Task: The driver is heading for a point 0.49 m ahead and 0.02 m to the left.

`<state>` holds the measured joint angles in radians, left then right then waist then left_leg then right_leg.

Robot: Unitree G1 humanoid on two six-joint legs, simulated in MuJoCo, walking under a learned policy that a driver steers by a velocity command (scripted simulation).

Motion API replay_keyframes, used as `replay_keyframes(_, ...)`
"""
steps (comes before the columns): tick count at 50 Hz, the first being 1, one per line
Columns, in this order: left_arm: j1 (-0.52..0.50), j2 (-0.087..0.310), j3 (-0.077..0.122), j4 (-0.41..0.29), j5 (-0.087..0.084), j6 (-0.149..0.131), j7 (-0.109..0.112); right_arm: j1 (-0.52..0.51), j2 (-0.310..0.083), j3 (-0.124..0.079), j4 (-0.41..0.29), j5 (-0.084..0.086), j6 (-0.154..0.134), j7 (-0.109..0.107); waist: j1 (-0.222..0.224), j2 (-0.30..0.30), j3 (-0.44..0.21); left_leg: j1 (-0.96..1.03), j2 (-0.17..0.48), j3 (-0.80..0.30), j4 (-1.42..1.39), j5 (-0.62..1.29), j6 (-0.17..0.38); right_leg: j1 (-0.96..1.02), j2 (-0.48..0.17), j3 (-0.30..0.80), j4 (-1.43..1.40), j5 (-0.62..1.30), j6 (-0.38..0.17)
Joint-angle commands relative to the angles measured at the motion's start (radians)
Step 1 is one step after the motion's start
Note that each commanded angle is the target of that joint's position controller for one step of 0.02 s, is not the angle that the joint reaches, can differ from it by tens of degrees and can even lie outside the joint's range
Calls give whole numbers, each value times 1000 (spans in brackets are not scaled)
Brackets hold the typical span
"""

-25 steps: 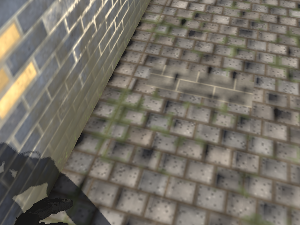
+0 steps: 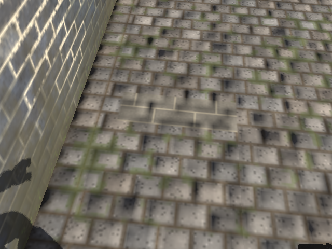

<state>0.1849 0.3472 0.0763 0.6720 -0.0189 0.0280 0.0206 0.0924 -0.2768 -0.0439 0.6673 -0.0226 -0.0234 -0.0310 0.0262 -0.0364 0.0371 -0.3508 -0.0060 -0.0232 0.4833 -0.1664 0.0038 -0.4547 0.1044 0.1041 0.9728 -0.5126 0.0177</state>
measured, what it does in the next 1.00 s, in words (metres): steps on the spot: right foot, then left foot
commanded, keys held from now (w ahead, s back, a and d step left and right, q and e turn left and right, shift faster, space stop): e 0.02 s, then no key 0.26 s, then q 0.58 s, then no key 0.14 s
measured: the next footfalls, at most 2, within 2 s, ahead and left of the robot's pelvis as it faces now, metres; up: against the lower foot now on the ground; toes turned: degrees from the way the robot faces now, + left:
right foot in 0.24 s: +0.03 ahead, -0.15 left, +0.00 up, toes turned -4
left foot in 0.70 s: -0.02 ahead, +0.08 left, +0.00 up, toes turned +8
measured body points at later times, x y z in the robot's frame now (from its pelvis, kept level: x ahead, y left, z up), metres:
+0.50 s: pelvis -0.01 -0.05 +0.00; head +0.01 -0.06 +0.45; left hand +0.18 +0.18 -0.09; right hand +0.07 -0.34 -0.12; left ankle -0.02 +0.10 -0.69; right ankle -0.01 -0.14 -0.74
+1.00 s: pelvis -0.04 +0.00 +0.01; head -0.02 +0.04 +0.46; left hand +0.04 +0.32 -0.11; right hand +0.16 -0.24 -0.07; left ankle -0.06 +0.07 -0.74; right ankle +0.00 -0.17 -0.66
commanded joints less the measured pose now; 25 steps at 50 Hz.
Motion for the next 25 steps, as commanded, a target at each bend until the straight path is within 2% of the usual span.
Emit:
replay_keyframes(1,69,110,40,-47,-3,23,4,-16,-119,-36,-64,12,0,0,-2,154,-129,245,291,-223,-123,383,205,-167,-93,-2,211,28,65)
replay_keyframes(3,43,52,20,-65,-2,27,0,-13,-137,-42,-52,5,11,1,-11,179,-117,178,239,-139,-142,395,203,-89,-85,-59,125,59,76)
replay_keyframes(5,16,21,5,-82,3,22,-6,-13,-148,-47,-45,7,20,1,-25,212,-144,177,234,-98,-131,413,211,-10,-92,-85,-10,57,71)
replay_keyframes(6,-2,15,-1,-91,6,19,-10,-6,-156,-50,-40,11,23,2,-36,226,-156,183,242,-94,-127,412,216,27,-98,-92,-80,63,63)
replay_keyframes(8,-10,28,0,-94,7,18,-17,15,-172,-54,-25,22,26,5,-49,243,-171,200,265,-112,-115,381,224,86,-99,-105,-200,97,47)
replay_keyframes(10,29,28,3,-76,10,19,-25,11,-175,-51,-14,38,28,9,-22,233,-161,170,257,-106,-83,291,200,187,-83,-135,-399,227,13)
replay_keyframes(11,54,26,4,-61,14,19,-29,22,-162,-45,-4,46,28,9,-8,221,-149,125,237,-90,-60,220,166,268,-66,-151,-523,313,-12)
replay_keyframes(12,56,48,7,-66,23,20,-26,76,-132,-35,20,43,24,13,-13,170,-143,44,203,-63,-21,99,92,368,-103,-87,-590,396,-44)
replay_keyframes(13,69,122,17,-81,33,23,-13,104,-59,-11,12,1,17,22,-47,-77,-172,-91,107,44,187,-173,-13,477,-322,177,-623,612,-109)
replay_keyframes(14,21,129,12,-83,57,14,-19,45,-65,-13,-26,1,14,12,-30,-239,-133,-126,58,31,233,-413,-50,289,-462,285,-661,579,-266)
replay_keyframes(15,-18,69,-4,-92,69,-6,-22,10,-123,-27,-14,13,20,4,-5,-159,-93,-91,86,-15,317,-395,-63,231,-421,256,-696,460,-280)
replay_keyframes(16,-45,28,-17,-73,71,-24,-22,30,-123,-33,7,23,26,4,-24,-141,-76,-83,86,-29,341,-348,-65,221,-374,192,-695,417,-245)
replay_keyframes(17,-67,34,-14,-65,63,-36,-21,65,-116,-36,40,23,34,-2,-33,-128,-71,-79,85,-26,355,-312,-72,233,-337,140,-687,409,-213)
replay_keyframes(18,-85,24,-17,-54,52,-45,-18,88,-120,-40,55,17,42,-5,-36,-132,-62,-73,91,-41,368,-273,-82,238,-334,114,-674,487,-202)
replay_keyframes(20,-88,24,-15,-38,48,-47,-8,111,-115,-41,67,30,44,-2,-42,-114,-63,-50,71,-34,401,-261,-91,248,-321,56,-644,631,-209)
replay_keyframes(22,-69,46,-3,-27,38,-35,4,94,-117,-42,55,42,45,-1,-20,-102,-66,-89,60,-20,407,-291,-93,309,-343,52,-619,685,-234)
replay_keyframes(25,-49,66,12,-13,29,-16,16,72,-105,-39,34,46,52,0,6,-84,-73,-134,61,-4,407,-337,-95,381,-398,81,-608,717,-273)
